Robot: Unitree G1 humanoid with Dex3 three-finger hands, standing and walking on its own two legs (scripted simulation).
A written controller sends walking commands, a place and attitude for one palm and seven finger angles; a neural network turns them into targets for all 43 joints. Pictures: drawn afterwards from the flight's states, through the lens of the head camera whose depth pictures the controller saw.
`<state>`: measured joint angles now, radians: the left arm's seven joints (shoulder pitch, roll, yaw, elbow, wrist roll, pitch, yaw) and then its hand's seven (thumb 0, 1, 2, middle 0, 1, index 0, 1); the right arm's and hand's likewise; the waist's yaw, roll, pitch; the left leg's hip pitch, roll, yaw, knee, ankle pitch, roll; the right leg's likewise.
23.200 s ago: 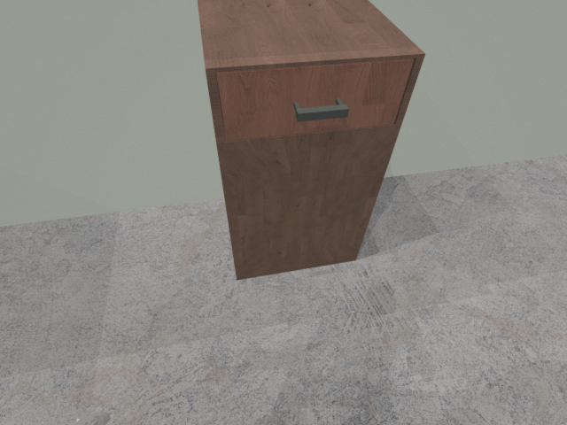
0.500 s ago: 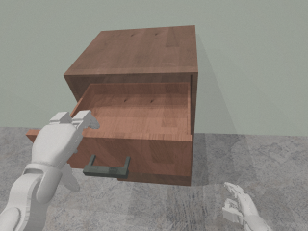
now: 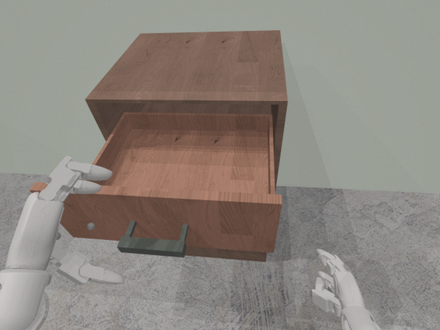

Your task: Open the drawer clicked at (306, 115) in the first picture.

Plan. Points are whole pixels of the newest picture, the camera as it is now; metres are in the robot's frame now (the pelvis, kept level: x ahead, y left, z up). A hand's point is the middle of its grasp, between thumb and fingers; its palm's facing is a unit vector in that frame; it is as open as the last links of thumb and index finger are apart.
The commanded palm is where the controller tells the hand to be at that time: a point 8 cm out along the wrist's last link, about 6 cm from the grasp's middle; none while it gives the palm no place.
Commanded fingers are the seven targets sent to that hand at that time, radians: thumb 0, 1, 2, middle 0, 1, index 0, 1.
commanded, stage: draw the hand back to the body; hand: left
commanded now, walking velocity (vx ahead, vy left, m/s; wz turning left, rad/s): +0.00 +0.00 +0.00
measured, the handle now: (155, 237) +0.27 +0.18 +0.02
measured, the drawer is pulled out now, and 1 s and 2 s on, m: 0.29 0.29 0.29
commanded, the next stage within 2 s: step back with the hand held close in 0.88 s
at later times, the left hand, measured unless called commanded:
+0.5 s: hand (80, 210) +0.21 +0.22 +0.19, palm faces +0.37 -0.83 -0.42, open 10.2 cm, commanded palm +0.16 +0.27 +0.21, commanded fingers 0.00 0.62 0.78 -0.22 -0.48 -0.22 -0.48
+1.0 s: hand (85, 210) +0.22 +0.22 +0.18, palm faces +0.40 -0.81 -0.42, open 7.4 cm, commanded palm +0.16 +0.26 +0.20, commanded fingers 0.00 0.90 0.90 -0.20 -0.30 -0.20 -0.30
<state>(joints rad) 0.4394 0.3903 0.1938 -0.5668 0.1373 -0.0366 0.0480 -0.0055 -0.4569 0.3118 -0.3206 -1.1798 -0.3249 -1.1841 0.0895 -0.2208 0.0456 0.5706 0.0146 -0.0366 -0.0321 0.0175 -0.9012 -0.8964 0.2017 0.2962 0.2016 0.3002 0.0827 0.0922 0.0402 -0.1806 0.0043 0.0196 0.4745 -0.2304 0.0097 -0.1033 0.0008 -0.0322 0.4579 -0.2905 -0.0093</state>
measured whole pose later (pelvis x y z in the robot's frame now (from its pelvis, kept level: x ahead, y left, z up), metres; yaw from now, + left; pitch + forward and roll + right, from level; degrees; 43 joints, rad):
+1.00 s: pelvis +0.03 -0.02 +0.00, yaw +0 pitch -2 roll +0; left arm 0.53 0.35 0.32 -0.53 -0.08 -0.11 0.11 0.01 0.88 0.89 -0.22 -0.31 -0.22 -0.32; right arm 0.15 -0.21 0.01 0.62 0.02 -0.09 -0.06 0.02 -0.90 -0.90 0.20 0.30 0.20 0.30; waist 0.06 0.07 0.01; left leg -0.16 0.03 0.01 0.46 -0.26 -0.02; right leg -0.07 0.02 -0.04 0.43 -0.32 -0.03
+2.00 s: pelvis -0.11 +0.00 -0.02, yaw +0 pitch +0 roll -2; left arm 0.57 0.44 0.45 -0.69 -0.05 -0.27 0.14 0.01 0.89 0.90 -0.21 -0.30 -0.22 -0.31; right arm 0.18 -0.20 0.01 0.57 0.02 -0.12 -0.04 0.02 -0.90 -0.90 0.20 0.30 0.20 0.30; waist -0.02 0.01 0.05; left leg -0.53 0.03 0.01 0.67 -0.26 0.01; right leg -0.40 0.03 -0.03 0.65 -0.26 -0.01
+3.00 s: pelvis -0.30 -0.03 -0.01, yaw +2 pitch -2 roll +1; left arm 0.56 0.38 0.38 -0.59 -0.03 -0.24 0.16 0.01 0.89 0.90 -0.22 -0.30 -0.22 -0.31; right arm 0.24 -0.19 0.01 0.64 0.01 -0.09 -0.04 0.02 -0.90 -0.90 0.20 0.30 0.20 0.30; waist -0.02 -0.02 -0.01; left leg -0.29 0.01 0.03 0.63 -0.40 0.04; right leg -0.31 0.00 -0.05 0.56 -0.22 -0.05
